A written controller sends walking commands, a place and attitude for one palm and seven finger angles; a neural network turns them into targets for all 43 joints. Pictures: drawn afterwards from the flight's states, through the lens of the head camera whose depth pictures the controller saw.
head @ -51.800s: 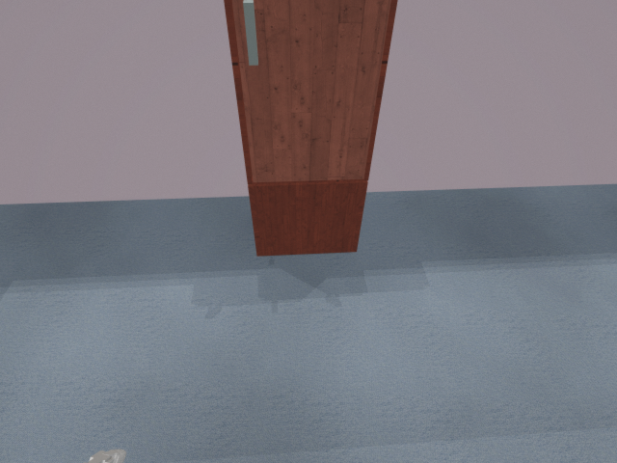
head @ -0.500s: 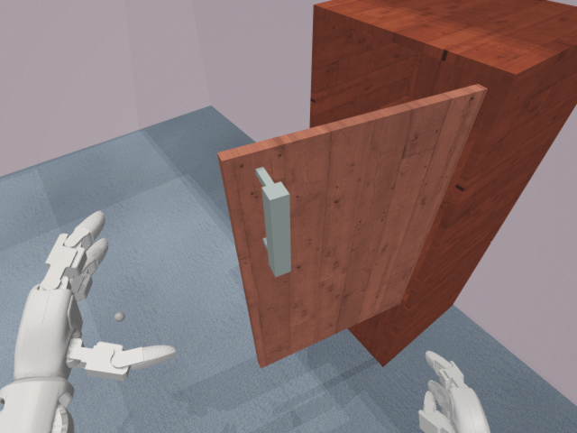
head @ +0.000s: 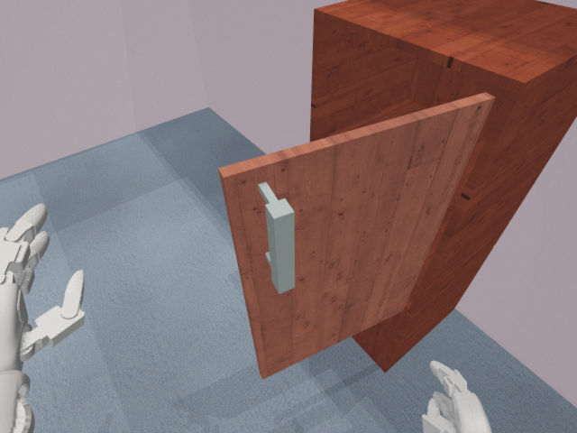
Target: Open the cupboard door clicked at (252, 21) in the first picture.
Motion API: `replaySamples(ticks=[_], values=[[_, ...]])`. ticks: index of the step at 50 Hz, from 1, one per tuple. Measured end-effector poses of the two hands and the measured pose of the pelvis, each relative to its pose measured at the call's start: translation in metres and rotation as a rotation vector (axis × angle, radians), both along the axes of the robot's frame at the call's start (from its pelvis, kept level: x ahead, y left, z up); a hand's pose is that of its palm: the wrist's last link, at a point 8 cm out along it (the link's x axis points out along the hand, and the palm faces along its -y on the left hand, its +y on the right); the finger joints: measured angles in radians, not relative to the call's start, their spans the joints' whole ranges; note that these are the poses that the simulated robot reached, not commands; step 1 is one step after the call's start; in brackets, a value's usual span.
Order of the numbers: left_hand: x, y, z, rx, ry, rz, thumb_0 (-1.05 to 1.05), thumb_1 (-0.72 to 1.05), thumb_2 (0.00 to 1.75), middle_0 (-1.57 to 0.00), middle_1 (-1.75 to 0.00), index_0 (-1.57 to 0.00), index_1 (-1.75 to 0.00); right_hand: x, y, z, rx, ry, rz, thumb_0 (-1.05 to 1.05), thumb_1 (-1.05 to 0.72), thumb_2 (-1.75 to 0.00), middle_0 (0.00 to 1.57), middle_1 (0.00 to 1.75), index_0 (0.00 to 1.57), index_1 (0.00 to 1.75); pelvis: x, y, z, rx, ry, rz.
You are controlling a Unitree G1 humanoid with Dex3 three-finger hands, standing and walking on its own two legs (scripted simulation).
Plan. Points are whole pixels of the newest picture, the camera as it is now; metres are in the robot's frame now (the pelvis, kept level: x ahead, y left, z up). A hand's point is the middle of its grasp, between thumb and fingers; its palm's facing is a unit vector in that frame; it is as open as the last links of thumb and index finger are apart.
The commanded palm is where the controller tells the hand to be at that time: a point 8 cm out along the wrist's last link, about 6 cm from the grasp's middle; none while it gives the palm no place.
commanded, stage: draw the hand back to the body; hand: left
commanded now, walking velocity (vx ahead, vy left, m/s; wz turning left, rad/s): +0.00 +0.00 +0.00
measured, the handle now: (274, 239) +0.31 +0.06 +0.15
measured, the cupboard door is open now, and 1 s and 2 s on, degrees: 78 78 78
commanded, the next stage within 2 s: step back with the hand held close in 0.36 s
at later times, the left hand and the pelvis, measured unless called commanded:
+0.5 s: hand (67, 308) +0.19 +0.26 +0.15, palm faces +0.47 -0.79 -0.39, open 7.4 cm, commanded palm +0.13 +0.30 +0.17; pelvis -0.01 +0.00 +0.00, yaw +0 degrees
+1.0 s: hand (25, 364) +0.13 +0.27 +0.15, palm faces +0.38 -0.77 -0.52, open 7.4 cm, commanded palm +0.07 +0.31 +0.17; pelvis -0.08 +0.01 -0.01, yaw -2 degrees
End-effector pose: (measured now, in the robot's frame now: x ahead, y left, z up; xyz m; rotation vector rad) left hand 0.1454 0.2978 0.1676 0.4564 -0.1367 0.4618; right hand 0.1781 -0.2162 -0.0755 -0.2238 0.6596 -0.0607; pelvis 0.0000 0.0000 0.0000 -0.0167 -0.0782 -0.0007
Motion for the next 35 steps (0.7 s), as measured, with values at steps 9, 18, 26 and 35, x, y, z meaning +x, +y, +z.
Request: replaySamples(ticks=[9,18,26,35], values=[[0.002,0.002,-0.003,-0.022,0.000,0.016,0.01,0.84,0.88,-0.20,-0.30,-0.20,-0.31,0.003,-0.001,0.000,-0.007,0.011,0.008,0.01,-0.90,-0.90,0.20,0.30,0.21,0.30,0.001,0.001,0.001,-0.001,0.002,0.003],[0.000,-0.001,0.001,-0.009,0.000,0.001,0.02,0.88,0.90,-0.21,-0.30,-0.21,-0.31,-0.003,0.001,-0.001,0.006,0.016,0.004,0.01,-0.90,-0.90,0.20,0.30,0.21,0.30,-0.001,0.000,0.001,-0.001,-0.003,0.001],[-0.004,-0.001,0.005,0.002,-0.016,0.006,0.02,0.89,0.90,-0.21,-0.30,-0.21,-0.31,-0.010,0.000,-0.004,0.017,0.023,0.003,0.01,-0.90,-0.90,0.20,0.30,0.21,0.30,-0.007,-0.002,0.001,-0.001,-0.006,0.001],[-0.002,-0.006,-0.003,0.067,0.055,-0.094,0.02,0.89,0.90,-0.20,-0.30,-0.21,-0.31,-0.035,-0.014,-0.002,-0.007,0.062,-0.077,0.01,-0.90,-0.90,0.20,0.30,0.21,0.30,-0.028,0.001,0.000,0.004,0.060,-0.027]])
